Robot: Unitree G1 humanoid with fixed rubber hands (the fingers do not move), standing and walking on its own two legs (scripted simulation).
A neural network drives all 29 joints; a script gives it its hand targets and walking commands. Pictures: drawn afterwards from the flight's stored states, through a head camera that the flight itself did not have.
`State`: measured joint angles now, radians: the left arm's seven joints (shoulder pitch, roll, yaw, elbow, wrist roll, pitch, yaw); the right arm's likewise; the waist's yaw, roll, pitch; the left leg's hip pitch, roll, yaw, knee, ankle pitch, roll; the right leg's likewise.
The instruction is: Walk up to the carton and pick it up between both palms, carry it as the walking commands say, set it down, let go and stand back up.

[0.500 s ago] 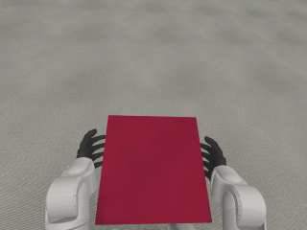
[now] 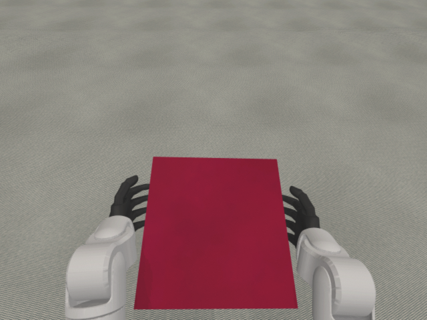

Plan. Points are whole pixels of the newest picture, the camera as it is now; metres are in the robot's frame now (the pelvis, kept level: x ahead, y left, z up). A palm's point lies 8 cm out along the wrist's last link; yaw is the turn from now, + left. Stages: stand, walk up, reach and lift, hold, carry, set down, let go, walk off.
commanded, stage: carry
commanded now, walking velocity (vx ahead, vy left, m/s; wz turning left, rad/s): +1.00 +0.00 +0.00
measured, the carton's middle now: (212, 240) +0.27 +0.01 +0.03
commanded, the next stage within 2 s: none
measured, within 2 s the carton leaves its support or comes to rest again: neither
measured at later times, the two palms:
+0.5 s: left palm (138, 226) +0.24 +0.12 +0.12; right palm (330, 248) +0.22 -0.17 +0.11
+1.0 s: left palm (167, 123) +0.51 +0.12 +0.11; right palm (295, 135) +0.48 -0.17 +0.11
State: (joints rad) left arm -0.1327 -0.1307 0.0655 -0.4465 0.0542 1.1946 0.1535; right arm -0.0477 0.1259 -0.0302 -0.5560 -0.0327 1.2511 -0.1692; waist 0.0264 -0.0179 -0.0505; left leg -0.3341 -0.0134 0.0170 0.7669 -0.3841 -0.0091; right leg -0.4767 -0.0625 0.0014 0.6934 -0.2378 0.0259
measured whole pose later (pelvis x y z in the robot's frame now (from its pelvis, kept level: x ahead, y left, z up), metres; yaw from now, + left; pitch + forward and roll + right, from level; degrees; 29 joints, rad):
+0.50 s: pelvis +0.00 -0.02 +0.02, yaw -2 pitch +4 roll +1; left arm -0.06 -0.13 0.07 -0.42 0.05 1.23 0.16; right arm 0.02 0.13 0.00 -0.50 -0.03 1.26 -0.17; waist 0.03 0.00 -0.17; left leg -0.43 0.03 0.05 0.81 -0.31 0.02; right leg -0.30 -0.04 -0.01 0.54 -0.32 0.02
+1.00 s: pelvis +0.26 -0.03 +0.01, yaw -4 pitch +5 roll -1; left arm -0.06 -0.13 0.07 -0.46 0.05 1.21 0.16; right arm 0.03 0.13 0.00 -0.52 -0.02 1.22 -0.18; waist 0.03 -0.01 -0.16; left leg -0.02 0.07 0.08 0.39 -0.45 -0.01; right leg -0.59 -0.05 -0.03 0.79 -0.30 0.02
